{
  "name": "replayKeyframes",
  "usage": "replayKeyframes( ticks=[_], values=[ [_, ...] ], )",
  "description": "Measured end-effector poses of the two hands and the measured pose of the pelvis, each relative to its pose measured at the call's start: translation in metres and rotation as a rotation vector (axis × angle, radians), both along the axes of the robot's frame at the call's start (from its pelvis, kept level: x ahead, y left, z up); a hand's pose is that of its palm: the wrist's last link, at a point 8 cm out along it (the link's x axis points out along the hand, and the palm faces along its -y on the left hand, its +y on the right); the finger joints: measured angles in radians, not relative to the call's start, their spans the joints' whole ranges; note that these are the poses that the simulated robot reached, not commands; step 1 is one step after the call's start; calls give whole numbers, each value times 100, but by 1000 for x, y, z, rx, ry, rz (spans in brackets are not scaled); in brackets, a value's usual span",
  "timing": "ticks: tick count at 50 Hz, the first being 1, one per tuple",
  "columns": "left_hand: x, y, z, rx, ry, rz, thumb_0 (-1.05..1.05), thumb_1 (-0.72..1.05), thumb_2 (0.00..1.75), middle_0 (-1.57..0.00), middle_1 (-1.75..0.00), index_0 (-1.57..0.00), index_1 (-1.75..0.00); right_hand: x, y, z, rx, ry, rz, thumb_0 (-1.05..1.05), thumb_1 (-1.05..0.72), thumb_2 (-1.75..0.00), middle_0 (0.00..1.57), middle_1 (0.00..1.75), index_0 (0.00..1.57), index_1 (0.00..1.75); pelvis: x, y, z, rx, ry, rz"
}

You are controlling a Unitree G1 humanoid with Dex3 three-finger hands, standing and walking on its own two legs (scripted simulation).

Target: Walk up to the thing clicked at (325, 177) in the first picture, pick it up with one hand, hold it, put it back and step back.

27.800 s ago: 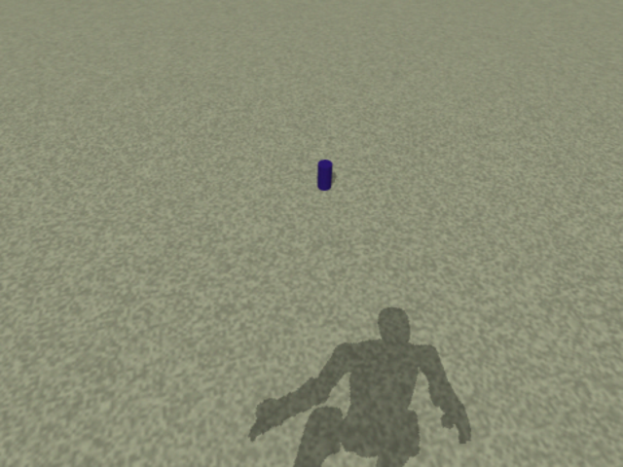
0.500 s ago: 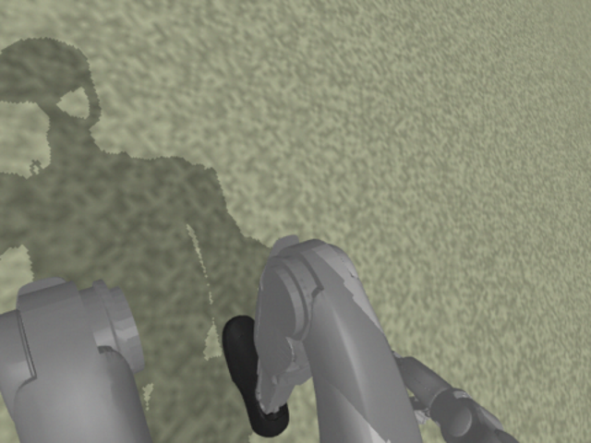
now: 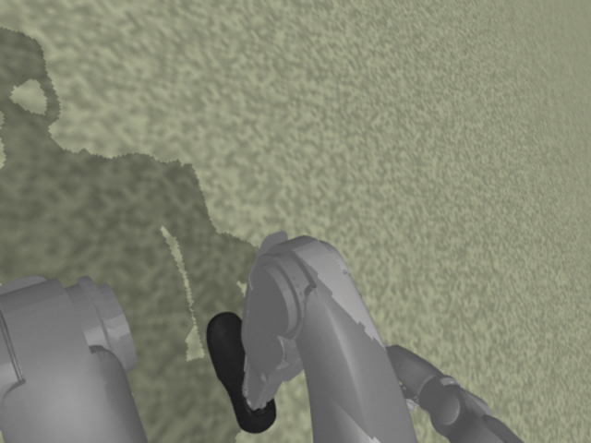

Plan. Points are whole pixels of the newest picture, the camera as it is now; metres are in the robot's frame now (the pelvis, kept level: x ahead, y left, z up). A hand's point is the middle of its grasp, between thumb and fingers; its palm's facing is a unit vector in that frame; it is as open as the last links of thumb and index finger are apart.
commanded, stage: lower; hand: left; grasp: from the side
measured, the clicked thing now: out of the picture +0.43 +0.33 -0.20
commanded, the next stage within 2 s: loosen in 0.08 s
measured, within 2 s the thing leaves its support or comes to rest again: rests again in 0.14 s
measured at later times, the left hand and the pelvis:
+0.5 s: hand out of the picture +0.44 +0.33 -0.17, palm faces +0.50 -0.87 +0.00, open 10.9 cm; pelvis +0.00 +0.00 +0.00, yaw -1 degrees
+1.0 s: hand out of the picture +0.44 +0.35 -0.16, palm faces +0.53 -0.85 +0.01, open 17.1 cm; pelvis +0.00 +0.01 +0.00, yaw -1 degrees
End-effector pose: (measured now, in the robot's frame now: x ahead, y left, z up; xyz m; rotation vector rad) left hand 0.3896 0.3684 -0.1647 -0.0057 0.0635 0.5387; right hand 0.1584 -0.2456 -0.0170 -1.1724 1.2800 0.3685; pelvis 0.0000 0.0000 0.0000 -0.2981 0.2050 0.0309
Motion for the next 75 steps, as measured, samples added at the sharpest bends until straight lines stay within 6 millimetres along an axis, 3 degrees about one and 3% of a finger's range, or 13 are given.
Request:
replayKeyframes(
  ticks=[14, 23, 32, 46, 50, 58, 64, 69, 72, 75],
  values=[
    [-2, -5, -8, -5, -3, -4, 1, -31, 103, -77, -97, -71, -97, 0, 6, 3, -5, 0, 24, 0, -91, -90, 21, 30, 20, 30, -1, 2, 0, -11, -12, -9],
    [1, -3, -5, 0, -27, -8, 0, -25, 74, -77, -81, -74, -81, 3, 10, 6, -12, -10, 38, 0, -92, -89, 21, 30, 20, 30, -2, 4, 0, -17, -22, -11],
    [-1, -1, -4, -8, -14, -2, -1, -40, 40, -57, -52, -57, -52, 5, 13, 7, -2, -17, 41, 0, -93, -90, 21, 30, 20, 30, -3, 5, 2, -23, -19, -12],
    [1, 0, -5, -7, -43, 2, -1, -56, 14, -22, -18, -23, -18, 5, 15, 8, -12, -16, 41, 0, -91, -90, 21, 30, 20, 30, -3, 6, 2, -28, -23, -16],
    [0, 16, 8, 22, -86, 25, -2, -58, 11, -15, -13, -15, -12, 3, 14, 8, -14, -14, 25, 0, -91, -90, 21, 30, 20, 30, -3, 5, 3, -26, -21, -13],
    [-21, 65, 61, 100, -73, -18, -2, -60, 7, -9, -8, -9, -7, 2, 12, 7, 31, -48, -66, 0, -91, -90, 21, 30, 21, 30, -1, 3, 13, -11, 38, 5],
    [-53, 71, 78, 23, -16, -33, -2, -60, 4, -6, -6, -7, -5, 17, 17, 7, 115, -109, -98, 0, -90, -89, 21, 30, 21, 30, 0, 4, 22, 3, 91, 20],
    [-63, 70, 88, 40, 143, -82, -2, -58, 5, -6, -6, -7, -5, 35, 21, 12, 182, -202, -203, 0, -91, -90, 21, 30, 21, 30, 2, 1, 34, 29, 142, 39],
    [-70, 74, 106, 75, 226, -83, -2, -58, 6, -8, -7, -7, -6, 43, 24, 17, 229, -242, -253, 0, -94, -91, 21, 30, 21, 30, 2, -1, 45, 39, 178, 50],
    [-79, 85, 137, 139, 288, -60, -2, -57, 7, -8, -7, -8, -7, 48, 25, 22, 270, -262, -307, 0, -95, -91, 21, 30, 21, 30, 4, -2, 58, 51, 221, 63]
  ],
)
